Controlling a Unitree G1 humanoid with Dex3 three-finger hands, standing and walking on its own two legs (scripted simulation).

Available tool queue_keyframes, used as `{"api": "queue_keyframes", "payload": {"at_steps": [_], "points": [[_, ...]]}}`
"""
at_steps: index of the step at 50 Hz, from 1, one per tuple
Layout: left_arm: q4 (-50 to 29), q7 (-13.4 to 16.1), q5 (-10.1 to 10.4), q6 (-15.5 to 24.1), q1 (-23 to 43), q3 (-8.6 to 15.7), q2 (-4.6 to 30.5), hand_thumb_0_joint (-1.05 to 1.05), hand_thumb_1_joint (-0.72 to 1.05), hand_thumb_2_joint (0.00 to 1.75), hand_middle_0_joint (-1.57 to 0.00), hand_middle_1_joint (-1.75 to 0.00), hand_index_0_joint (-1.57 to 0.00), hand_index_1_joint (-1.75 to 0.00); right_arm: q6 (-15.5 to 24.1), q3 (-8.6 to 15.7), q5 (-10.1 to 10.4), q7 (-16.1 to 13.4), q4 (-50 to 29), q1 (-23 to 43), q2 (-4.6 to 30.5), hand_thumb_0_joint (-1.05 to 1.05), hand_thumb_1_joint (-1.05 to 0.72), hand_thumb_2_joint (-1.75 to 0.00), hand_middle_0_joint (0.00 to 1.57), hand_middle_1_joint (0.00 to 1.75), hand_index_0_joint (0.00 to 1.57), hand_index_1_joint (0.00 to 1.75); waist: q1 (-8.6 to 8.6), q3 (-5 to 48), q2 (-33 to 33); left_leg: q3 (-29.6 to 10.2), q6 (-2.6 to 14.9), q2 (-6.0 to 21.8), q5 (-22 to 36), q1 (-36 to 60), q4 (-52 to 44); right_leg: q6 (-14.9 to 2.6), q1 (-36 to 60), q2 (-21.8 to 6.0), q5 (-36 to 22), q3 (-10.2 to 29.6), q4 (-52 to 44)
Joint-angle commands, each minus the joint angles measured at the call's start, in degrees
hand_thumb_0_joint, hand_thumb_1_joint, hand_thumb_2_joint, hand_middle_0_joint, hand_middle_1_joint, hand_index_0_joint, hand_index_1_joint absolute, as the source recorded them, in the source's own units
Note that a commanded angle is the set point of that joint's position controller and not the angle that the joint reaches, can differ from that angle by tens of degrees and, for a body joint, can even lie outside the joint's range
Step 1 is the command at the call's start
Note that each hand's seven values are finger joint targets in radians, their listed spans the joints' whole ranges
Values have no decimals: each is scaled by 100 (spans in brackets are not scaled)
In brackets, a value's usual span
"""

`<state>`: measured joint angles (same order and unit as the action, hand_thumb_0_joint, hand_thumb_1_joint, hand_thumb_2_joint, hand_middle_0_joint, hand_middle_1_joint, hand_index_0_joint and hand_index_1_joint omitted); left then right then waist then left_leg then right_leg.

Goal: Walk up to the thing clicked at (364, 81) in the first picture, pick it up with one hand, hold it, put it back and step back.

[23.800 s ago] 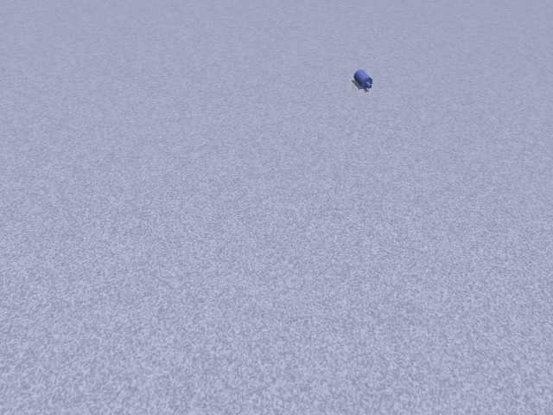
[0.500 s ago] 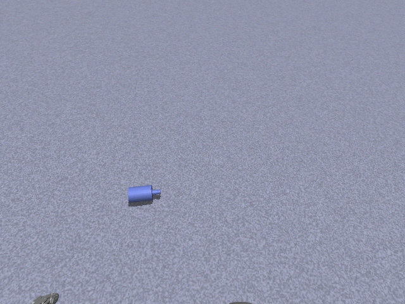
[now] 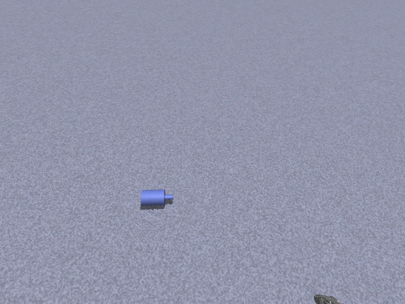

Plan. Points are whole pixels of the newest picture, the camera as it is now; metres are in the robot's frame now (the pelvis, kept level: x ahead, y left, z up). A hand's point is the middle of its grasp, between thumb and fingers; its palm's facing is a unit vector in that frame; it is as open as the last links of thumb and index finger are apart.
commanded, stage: walk up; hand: left
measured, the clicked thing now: (157, 197) +0.72 +0.20 -0.73
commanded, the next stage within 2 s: stand in 0.28 s
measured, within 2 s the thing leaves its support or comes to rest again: neither
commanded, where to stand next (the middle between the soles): +0.34 -0.02 m, yaw +0 degrees
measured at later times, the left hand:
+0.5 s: hand out of the picture +0.09 +0.25 -0.15, palm faces -0.01 -0.94 -0.33, open 7.4 cm
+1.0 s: hand out of the picture +0.06 +0.24 -0.15, palm faces -0.04 -0.94 -0.34, open 7.4 cm
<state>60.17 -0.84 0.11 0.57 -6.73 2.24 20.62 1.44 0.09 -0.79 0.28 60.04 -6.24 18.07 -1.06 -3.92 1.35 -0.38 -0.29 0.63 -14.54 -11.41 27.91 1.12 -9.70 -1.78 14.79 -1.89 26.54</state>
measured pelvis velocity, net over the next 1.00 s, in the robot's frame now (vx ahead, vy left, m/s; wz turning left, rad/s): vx -0.01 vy -0.01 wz -0.01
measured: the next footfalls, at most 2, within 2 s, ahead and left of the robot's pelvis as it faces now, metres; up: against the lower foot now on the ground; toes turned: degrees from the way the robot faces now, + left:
none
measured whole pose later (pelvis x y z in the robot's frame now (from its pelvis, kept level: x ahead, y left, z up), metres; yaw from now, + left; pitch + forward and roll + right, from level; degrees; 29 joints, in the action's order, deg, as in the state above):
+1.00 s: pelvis -0.01 -0.01 +0.01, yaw +0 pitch -2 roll +0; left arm 65.3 -0.9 -0.8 0.9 -6.8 0.0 20.3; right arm 0.5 0.1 -0.6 0.9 65.8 -6.8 20.0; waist 0.4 -2.9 -0.3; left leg -0.2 -1.2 1.1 -8.7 -6.8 17.8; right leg 0.4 -6.2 -1.2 9.9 -1.8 18.3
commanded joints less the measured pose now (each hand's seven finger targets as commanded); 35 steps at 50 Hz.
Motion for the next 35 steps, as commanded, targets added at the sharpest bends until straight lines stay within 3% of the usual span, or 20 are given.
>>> {"api": "queue_keyframes", "payload": {"at_steps": [1,8,13,14,18,22,24,28,35], "points": [[-297,128,17,190,293,193,1160,0,90,90,-20,-30,-20,-30,107,323,45,-100,-230,327,1368,0,-90,-90,20,30,20,30,58,894,-327,-493,195,663,2041,463,-485,-248,422,-523,-1714,505,-432],[-111,139,-25,179,417,178,1123,0,90,90,-20,-30,-20,-30,41,299,34,-79,-49,609,1263,0,-90,-90,20,30,20,30,76,713,-86,-459,152,633,1578,438,-729,-196,428,-541,-1518,524,-719],[-67,146,-39,186,356,193,1130,0,90,90,-20,-30,-20,-30,30,290,22,-64,13,690,1273,0,-90,-90,20,30,20,30,46,786,-83,-380,128,640,1695,600,-766,-196,504,-551,-1678,512,-807],[39,134,-59,178,362,77,1090,0,90,90,-20,-30,-20,-30,47,276,48,-49,-5,675,1329,0,-90,-90,20,30,20,30,129,788,-184,-474,143,691,1754,764,-934,-202,433,-606,-1651,552,-870],[65,131,-55,185,422,60,1121,0,90,90,-20,-30,-20,-30,70,266,44,-41,40,727,1365,0,-90,-90,20,30,20,30,89,748,-253,-490,138,714,1894,709,-1040,-171,607,-614,-1665,526,-940],[116,123,-66,171,459,41,1163,0,90,90,-20,-30,-20,-30,55,261,44,-43,92,646,1390,0,-90,-90,20,30,20,30,99,559,-187,-482,103,683,1361,524,-1218,-160,566,-604,-1186,550,-1094],[133,118,-70,170,409,41,1177,0,90,90,-20,-30,-20,-30,63,260,42,-36,89,681,1385,0,-90,-90,20,30,20,30,70,664,-236,-474,115,697,1478,633,-1229,-179,622,-621,-1298,534,-1060],[178,114,-70,168,383,12,1164,0,90,90,-20,-30,-20,-30,60,248,36,-24,141,570,1362,0,-90,-90,20,30,20,30,84,456,-89,-502,80,672,1062,510,-1365,-165,423,-582,-800,539,-1164],[146,112,-67,177,393,6,1233,0,90,90,-20,-30,-20,-30,56,243,32,-26,184,426,1387,0,-90,-90,20,30,20,30,107,601,-157,-486,88,675,1125,534,-1309,-197,510,-631,-992,595,-1138]]}}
